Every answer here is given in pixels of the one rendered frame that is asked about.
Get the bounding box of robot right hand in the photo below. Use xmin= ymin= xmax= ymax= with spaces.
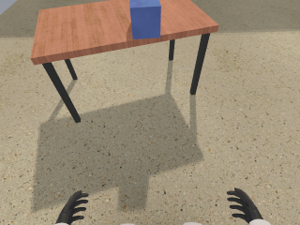
xmin=227 ymin=187 xmax=263 ymax=224

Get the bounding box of carton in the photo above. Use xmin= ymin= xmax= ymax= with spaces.
xmin=129 ymin=0 xmax=161 ymax=39

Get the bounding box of robot left hand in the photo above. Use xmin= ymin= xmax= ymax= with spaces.
xmin=55 ymin=190 xmax=89 ymax=225

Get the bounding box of table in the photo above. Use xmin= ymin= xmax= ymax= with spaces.
xmin=30 ymin=0 xmax=219 ymax=123

